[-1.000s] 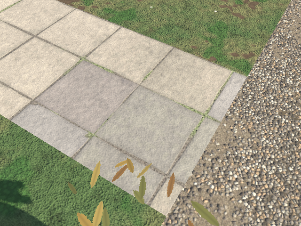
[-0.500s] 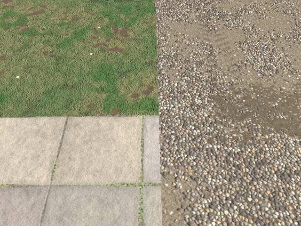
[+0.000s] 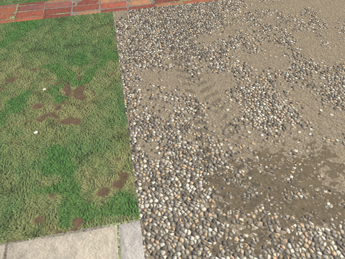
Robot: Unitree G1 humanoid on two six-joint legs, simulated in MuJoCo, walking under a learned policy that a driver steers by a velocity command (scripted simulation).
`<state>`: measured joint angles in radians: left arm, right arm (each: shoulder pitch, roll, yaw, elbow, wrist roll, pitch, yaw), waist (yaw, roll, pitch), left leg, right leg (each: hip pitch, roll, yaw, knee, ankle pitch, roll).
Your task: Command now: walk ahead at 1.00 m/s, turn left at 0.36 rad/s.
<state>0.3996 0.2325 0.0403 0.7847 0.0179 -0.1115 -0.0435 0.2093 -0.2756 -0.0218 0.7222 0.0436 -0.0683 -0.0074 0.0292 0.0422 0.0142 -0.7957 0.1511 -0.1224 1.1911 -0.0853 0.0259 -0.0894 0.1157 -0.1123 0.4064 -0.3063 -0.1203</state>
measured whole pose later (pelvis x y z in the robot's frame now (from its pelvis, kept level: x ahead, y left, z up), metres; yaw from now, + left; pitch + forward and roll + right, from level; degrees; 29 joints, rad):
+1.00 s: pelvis +0.70 +0.13 +0.00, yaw +54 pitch +1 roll -2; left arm 0.15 0.32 0.08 0.74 0.01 -0.02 0.02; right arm 0.10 -0.34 -0.07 0.57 0.02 0.07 0.00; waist 0.05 0.02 0.10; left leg -0.60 0.10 0.01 0.91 -0.23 -0.04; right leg -0.26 -0.05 -0.22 0.39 -0.14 -0.02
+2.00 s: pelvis +0.70 +0.29 -0.01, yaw +85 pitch +2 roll -3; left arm 0.26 0.34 0.10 0.79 -0.02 -0.05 0.00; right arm 0.28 -0.30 -0.08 0.66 0.04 0.02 0.03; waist 0.00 -0.05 -0.04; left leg -0.49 0.14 0.09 0.83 -0.35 0.05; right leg -0.01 -0.14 -0.26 0.40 -0.37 0.08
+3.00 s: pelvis +0.36 +1.00 -0.05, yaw +142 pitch -1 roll -2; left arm 0.28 0.29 0.04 0.78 -0.01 -0.10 0.00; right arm 0.15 -0.33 -0.07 0.59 0.04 -0.03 0.05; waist 0.02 0.00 0.11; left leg -0.58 -0.07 0.08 0.85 -0.27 0.17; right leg -0.05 -0.04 -0.04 1.25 -0.43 0.01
